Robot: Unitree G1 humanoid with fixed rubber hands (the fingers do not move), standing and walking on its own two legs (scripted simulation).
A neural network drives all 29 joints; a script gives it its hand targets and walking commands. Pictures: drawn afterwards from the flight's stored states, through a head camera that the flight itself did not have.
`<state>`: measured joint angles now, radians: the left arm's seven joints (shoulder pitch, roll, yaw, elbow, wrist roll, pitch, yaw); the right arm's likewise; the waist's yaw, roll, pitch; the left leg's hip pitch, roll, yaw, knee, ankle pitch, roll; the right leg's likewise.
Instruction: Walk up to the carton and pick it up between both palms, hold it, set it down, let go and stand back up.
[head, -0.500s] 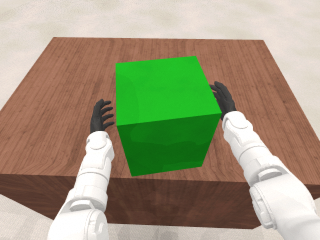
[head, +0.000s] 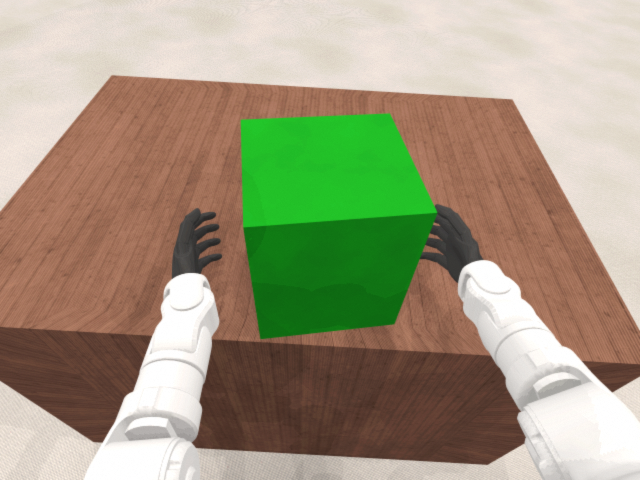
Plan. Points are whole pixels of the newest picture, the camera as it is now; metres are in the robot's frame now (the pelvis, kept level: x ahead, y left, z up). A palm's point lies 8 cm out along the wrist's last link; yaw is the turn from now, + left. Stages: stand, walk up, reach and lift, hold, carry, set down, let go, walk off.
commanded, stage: set down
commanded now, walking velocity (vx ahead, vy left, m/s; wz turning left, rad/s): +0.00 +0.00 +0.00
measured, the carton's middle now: (323, 229) +0.45 +0.05 +0.05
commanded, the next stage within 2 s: none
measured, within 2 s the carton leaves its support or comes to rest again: neither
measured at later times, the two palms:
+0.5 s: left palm (157, 327) +0.28 +0.23 +0.04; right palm (494, 312) +0.35 -0.18 +0.04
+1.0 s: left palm (163, 356) +0.24 +0.21 +0.06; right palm (527, 361) +0.29 -0.21 +0.04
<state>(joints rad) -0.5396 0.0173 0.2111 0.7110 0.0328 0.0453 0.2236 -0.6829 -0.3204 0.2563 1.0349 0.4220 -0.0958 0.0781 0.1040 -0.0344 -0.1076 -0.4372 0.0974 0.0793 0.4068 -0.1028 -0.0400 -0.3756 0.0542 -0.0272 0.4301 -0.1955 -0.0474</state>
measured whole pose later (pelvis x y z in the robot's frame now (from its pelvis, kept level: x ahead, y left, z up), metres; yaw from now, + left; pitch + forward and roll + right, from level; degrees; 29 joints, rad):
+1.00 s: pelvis +0.00 +0.00 +0.01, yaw +1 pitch +6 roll +0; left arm 0.09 0.02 -0.01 -0.04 0.03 0.21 0.25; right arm 0.02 -0.41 0.05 0.44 0.39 -0.16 0.20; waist 0.10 -0.04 -0.11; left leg -0.36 0.09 0.07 0.33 -0.07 -0.03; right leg -0.29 0.05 -0.03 0.35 -0.17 -0.05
